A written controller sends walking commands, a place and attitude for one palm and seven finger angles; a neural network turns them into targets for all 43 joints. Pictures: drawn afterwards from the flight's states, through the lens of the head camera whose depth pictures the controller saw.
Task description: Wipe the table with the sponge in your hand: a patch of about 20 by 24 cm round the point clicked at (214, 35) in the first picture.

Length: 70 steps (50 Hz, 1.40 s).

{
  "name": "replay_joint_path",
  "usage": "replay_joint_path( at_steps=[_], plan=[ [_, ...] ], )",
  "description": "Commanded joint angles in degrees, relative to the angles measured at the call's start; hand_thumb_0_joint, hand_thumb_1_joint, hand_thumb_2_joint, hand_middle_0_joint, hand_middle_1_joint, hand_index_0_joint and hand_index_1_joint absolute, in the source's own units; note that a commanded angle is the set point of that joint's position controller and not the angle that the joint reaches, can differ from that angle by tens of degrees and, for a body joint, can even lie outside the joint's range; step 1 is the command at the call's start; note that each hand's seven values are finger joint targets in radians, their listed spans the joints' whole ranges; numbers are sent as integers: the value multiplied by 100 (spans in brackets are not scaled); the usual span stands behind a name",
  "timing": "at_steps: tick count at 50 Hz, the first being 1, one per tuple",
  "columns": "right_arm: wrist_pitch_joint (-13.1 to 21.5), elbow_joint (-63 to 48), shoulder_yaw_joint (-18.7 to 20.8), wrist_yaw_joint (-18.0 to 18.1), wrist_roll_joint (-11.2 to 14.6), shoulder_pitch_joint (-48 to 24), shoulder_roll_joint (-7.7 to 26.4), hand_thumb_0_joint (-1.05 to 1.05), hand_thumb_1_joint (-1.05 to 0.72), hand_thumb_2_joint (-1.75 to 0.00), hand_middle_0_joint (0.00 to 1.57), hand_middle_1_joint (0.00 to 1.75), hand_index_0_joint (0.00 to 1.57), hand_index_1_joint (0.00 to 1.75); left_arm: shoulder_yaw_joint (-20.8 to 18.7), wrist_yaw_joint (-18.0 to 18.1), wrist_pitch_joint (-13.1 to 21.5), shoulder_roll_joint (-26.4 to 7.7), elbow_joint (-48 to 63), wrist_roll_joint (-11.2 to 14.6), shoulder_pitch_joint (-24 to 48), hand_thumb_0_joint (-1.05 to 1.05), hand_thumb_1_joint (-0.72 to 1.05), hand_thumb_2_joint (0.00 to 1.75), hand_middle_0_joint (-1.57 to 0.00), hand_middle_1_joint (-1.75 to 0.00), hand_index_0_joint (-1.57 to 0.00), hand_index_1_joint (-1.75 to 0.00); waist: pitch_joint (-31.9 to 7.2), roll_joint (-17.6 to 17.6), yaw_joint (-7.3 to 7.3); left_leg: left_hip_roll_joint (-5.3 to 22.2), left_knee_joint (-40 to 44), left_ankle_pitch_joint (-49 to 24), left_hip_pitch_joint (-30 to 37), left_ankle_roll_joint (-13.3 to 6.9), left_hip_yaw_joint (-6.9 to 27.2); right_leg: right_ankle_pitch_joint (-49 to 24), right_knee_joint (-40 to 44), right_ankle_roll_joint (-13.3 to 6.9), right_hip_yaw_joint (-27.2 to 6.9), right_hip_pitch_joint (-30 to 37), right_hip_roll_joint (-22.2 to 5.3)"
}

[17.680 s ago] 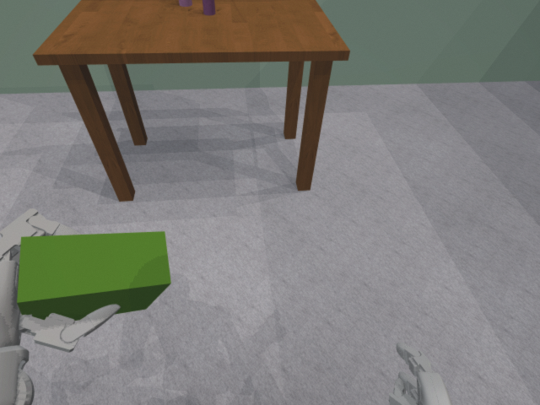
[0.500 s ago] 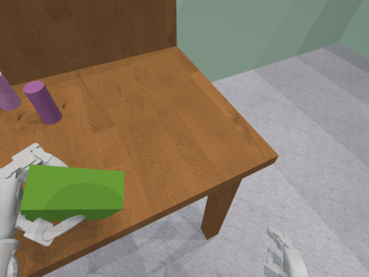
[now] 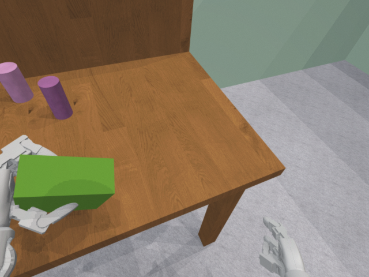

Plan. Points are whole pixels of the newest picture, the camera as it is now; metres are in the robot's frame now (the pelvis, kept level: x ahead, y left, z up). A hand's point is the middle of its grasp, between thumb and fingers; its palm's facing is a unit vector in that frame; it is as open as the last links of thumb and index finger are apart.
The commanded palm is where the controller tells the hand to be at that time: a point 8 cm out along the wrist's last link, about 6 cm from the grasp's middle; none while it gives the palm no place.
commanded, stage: come to a stop and stand still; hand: left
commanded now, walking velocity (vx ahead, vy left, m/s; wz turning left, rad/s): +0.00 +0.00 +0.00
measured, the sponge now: (79, 186) +0.24 +0.22 +0.11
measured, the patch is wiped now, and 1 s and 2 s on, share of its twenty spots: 0.00 0.00 0.00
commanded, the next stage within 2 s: look again from close up in 0.02 s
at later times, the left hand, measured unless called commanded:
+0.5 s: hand (44, 183) +0.22 +0.25 +0.15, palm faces +0.34 -0.86 -0.39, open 10.1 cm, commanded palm +0.16 +0.29 +0.17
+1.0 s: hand (16, 203) +0.18 +0.26 +0.17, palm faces +0.49 -0.60 -0.63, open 10.1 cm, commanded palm +0.15 +0.27 +0.19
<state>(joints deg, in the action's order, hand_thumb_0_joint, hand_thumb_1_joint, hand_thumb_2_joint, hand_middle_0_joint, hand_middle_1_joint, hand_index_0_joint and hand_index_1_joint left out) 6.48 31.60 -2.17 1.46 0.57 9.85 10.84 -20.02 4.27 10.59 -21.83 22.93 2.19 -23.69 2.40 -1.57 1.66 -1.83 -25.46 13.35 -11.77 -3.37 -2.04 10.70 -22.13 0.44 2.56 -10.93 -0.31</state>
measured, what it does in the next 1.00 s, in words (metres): shifts its weight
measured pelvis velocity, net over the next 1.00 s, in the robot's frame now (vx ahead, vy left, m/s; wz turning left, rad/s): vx -0.03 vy -0.05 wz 0.07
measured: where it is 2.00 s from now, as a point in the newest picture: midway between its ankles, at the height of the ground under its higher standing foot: outside the picture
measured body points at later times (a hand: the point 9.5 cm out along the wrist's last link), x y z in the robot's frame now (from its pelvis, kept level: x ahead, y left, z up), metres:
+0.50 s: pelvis +0.00 +0.01 +0.00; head +0.03 +0.03 +0.45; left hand +0.19 +0.30 +0.17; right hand +0.18 -0.21 -0.07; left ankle +0.00 +0.08 -0.74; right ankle +0.01 -0.13 -0.74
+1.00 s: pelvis -0.03 -0.05 -0.02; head -0.03 -0.06 +0.43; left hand +0.14 +0.29 +0.20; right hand +0.20 -0.25 -0.09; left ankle +0.00 +0.08 -0.74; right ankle +0.00 -0.12 -0.74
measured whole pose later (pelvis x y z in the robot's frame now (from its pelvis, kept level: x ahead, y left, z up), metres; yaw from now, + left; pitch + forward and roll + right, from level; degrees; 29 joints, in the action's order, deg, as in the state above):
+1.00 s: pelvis -0.03 -0.05 -0.02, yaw +4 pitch -2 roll +0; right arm 3.7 35.9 -1.6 3.8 0.4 8.0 13.6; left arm -22.1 3.3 0.0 -30.8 20.0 -6.2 -14.1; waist 1.0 1.3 6.1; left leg -0.8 -35.5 15.7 -18.2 0.2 2.9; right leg 16.9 -34.6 -3.6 5.2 -16.3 2.0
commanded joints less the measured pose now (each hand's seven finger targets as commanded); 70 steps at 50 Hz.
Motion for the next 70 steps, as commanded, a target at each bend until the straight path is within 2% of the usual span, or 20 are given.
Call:
replay_joint_path(
  at_steps=[1,25,26,27,28,29,31,36,40,41,44,46,49,53,56,60,61,62,64,70],
  plan=[
    [370,-866,279,62,42,-576,744,0,-90,-90,20,30,20,30,-659,141,496,-1068,1906,74,759,0,10,130,-120,-160,-120,-160,-1006,692,-28,578,530,-918,143,271,596,-974,62,-183,-348,535,-290],
    [300,-818,369,75,34,-320,802,0,-90,-90,20,30,20,30,-602,170,440,-955,1732,75,394,0,10,130,-120,-160,-120,-160,-919,670,-59,668,573,-1157,21,388,699,-1038,71,-212,-279,622,-342],
    [128,-1431,-440,531,533,701,1346,0,-90,-90,20,30,20,30,-2201,263,1186,-5325,3642,-91,5603,0,10,130,-120,-160,-120,-160,-1222,2192,-442,767,925,474,-1326,58,1069,499,-1275,271,-224,1649,355],
    [273,-475,421,405,-237,-564,653,0,-90,-90,20,30,20,30,-1643,-73,-52,-2395,423,-724,3555,0,10,130,-120,-160,-120,-160,-1269,1658,308,426,482,-757,367,740,586,201,-973,-388,38,-49,351],
    [351,-577,331,45,-249,-376,942,0,-90,-90,20,30,20,30,-683,-118,-201,-1846,251,-412,2981,0,10,130,-120,-160,-120,-160,-761,1186,-53,312,428,-2045,309,842,745,-70,-631,-375,317,-385,289],
    [260,-449,486,-36,-187,-244,1173,0,-90,-90,20,30,20,30,-986,-194,-413,-1810,365,-396,2425,0,10,130,-120,-160,-120,-160,-1521,1169,185,491,87,-2717,996,737,598,-479,-757,-313,217,-479,327],
    [220,-545,391,-25,24,-630,1113,0,-90,-90,20,30,20,30,-802,-612,-1216,-1213,131,293,1354,0,10,130,-120,-160,-120,-160,-1644,1295,414,427,-31,-2540,1160,669,488,-487,-672,-324,158,-327,232],
    [-9,-889,238,-162,155,-1098,1090,0,-90,-90,20,30,20,30,-458,-978,-1955,-1517,1503,-327,405,0,10,130,-120,-160,-120,-160,-1134,319,416,351,-38,-1833,456,346,295,-698,-629,-229,249,-228,226],
    [-25,-835,318,27,-48,-977,1008,0,-90,-90,20,30,20,30,-1317,-554,-967,-2146,1974,-314,719,0,10,130,-120,-160,-120,-160,-1125,-239,262,268,-176,-988,139,255,359,-244,-675,-146,238,-503,279],
    [-16,-838,328,84,8,-1116,1061,0,-90,-90,20,30,20,30,-1823,-368,-784,-2661,2244,-242,1087,0,10,130,-120,-160,-120,-160,-1232,25,296,225,-194,-393,108,228,334,214,-628,-136,90,-596,303],
    [66,-471,343,198,-42,-736,873,0,-90,-90,20,30,20,30,-1377,95,-318,-2168,1520,-444,1604,0,10,130,-120,-160,-120,-160,-782,789,96,149,-296,34,-73,265,339,492,-569,-144,70,-940,229],
    [7,-294,351,270,23,-683,971,0,-90,-90,20,30,20,30,-1421,219,-543,-2579,827,-744,2201,0,10,130,-120,-160,-120,-160,-597,1251,-31,92,-294,770,-286,240,320,937,-500,-160,-97,-1168,163],
    [-58,-340,280,436,50,-826,1004,0,-90,-90,20,30,20,30,-619,-29,-1116,-2385,208,-1030,2651,0,10,130,-120,-160,-120,-160,-629,1334,-40,10,-290,986,-407,178,234,1210,-305,-144,-239,-969,-11],
    [-105,-637,171,627,172,-1174,967,0,-90,-90,20,30,20,30,107,-667,-1873,-2471,236,-1351,3023,0,10,130,-120,-160,-120,-160,-796,703,40,-8,-469,711,-398,141,106,1875,26,-102,-684,-684,-175],
    [-78,-799,143,653,179,-1424,901,0,-90,-90,20,30,20,30,-286,-877,-1725,-2918,609,-1513,2696,0,10,130,-120,-160,-120,-160,-918,266,249,40,-665,364,-444,161,167,2137,49,-122,-986,-478,-245],
    [-79,-808,259,589,66,-993,827,0,-90,-90,20,30,20,30,-1362,-763,-1118,-3339,964,-1258,1678,0,10,130,-120,-160,-120,-160,-1307,-413,500,136,-955,-186,-683,206,284,966,-202,40,-1142,-42,-408],
    [-63,-732,279,534,122,-1070,838,0,-90,-90,20,30,20,30,-1909,-602,-1106,-3763,891,-1235,1452,0,10,130,-120,-160,-120,-160,-1293,-79,653,124,-962,-333,-716,260,271,735,-248,-25,-1234,64,-381],
    [-109,-819,270,480,126,-1007,767,0,-90,-90,20,30,20,30,-1495,-487,-1131,-3206,1177,-1191,1456,0,10,130,-120,-160,-120,-160,-1383,222,619,142,-923,-514,-709,269,251,156,-444,-44,-1051,135,-409],
    [-169,-794,356,432,149,-754,890,0,-90,-90,20,30,20,30,-1531,-225,-1372,-3107,1141,-1168,1126,0,10,130,-120,-160,-120,-160,-1318,734,594,188,-889,-717,-612,292,178,-644,-627,-44,-930,72,-372],
    [-515,-839,418,526,263,-712,1243,0,-90,-90,20,30,20,30,-928,-259,-2711,-3156,614,-1645,1059,0,10,130,-120,-160,-120,-160,-866,40,387,235,-854,-769,-736,197,132,-1156,-719,95,-867,-132,-349]
  ],
)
